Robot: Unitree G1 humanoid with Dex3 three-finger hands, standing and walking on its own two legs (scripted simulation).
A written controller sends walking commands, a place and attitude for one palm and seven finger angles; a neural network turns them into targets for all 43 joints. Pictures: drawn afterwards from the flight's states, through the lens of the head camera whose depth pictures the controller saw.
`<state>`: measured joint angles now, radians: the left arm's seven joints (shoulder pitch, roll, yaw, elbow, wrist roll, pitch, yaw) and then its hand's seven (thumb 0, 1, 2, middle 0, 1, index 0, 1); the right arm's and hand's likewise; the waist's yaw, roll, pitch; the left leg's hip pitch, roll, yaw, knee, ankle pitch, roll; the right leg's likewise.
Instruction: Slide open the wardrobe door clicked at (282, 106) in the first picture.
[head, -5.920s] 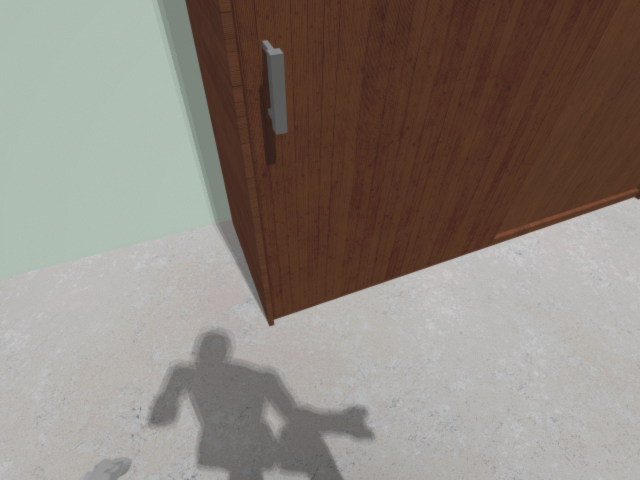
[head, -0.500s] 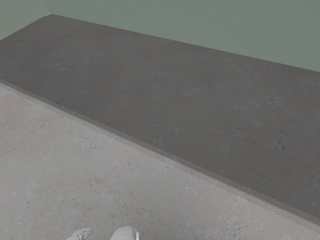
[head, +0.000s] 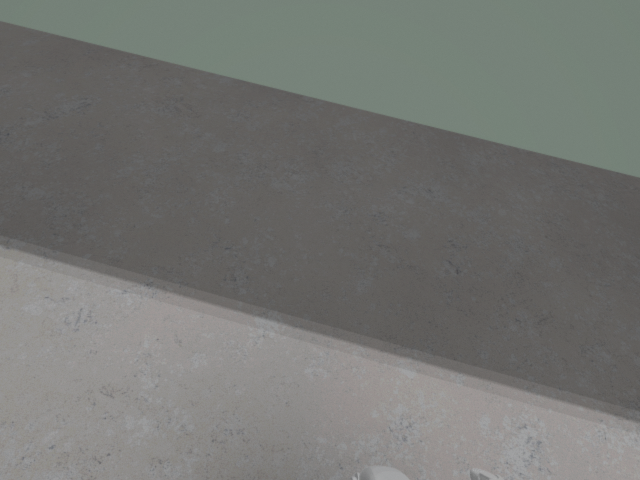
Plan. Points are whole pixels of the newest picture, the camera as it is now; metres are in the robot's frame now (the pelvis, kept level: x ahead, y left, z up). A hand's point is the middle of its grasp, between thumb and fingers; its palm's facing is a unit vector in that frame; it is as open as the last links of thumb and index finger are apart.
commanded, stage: walk to a spot facing it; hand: left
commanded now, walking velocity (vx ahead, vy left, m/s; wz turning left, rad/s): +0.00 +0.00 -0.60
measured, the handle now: out of the picture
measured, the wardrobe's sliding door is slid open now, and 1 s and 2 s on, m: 0.00 0.00 0.00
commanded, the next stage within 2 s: turn to face it in 0.70 s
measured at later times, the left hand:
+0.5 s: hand (258, 477) +0.15 +0.08 -0.14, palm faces -0.26 -0.93 -0.26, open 7.4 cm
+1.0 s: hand out of the picture +0.13 +0.10 -0.20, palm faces -0.30 -0.95 -0.12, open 7.4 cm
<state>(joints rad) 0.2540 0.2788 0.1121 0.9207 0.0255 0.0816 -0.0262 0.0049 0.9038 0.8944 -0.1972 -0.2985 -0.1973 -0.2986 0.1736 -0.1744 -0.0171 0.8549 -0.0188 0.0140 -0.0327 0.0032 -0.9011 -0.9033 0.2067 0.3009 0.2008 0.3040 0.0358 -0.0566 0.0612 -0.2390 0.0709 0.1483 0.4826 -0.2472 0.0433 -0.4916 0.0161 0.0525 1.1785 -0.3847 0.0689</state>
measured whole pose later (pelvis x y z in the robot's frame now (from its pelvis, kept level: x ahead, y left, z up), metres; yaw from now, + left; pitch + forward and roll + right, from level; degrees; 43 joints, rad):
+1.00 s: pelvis +0.16 -0.07 -0.02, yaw -27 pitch -2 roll -2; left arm 0.46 0.12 0.04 1.12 0.00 0.00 0.02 0.01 0.90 0.89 -0.20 -0.30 -0.20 -0.30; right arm 0.10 -0.15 -0.01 0.93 -0.01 -0.04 -0.01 0.00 -0.90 -0.90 0.20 0.30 0.20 0.30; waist 0.07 -0.03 0.08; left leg -0.39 0.07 0.17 0.66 -0.25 0.08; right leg -0.21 0.04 0.05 1.02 -0.54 0.00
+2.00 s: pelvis +0.20 -0.12 -0.01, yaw -60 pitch +1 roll +0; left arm 0.21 0.20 0.07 0.92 0.02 0.05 0.00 0.00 0.90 0.89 -0.20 -0.30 -0.20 -0.30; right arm 0.12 -0.21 -0.06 0.87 -0.01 0.03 -0.03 0.00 -0.91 -0.90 0.20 0.30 0.20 0.30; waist 0.03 -0.01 0.06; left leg -0.36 0.06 0.05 0.68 -0.36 -0.09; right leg -0.28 0.06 0.09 0.54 -0.27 -0.02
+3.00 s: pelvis +0.16 -0.12 +0.00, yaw -95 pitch +1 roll +0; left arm 0.25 0.21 0.06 0.93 0.02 0.05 0.01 0.00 0.90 0.89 -0.20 -0.30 -0.20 -0.30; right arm 0.11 -0.22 -0.05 0.88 0.00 0.05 -0.03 0.00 -0.90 -0.90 0.20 0.30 0.20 0.30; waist 0.05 -0.02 0.06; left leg -0.36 0.02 0.00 0.72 -0.41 -0.08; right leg -0.27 0.12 0.16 0.46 -0.19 -0.05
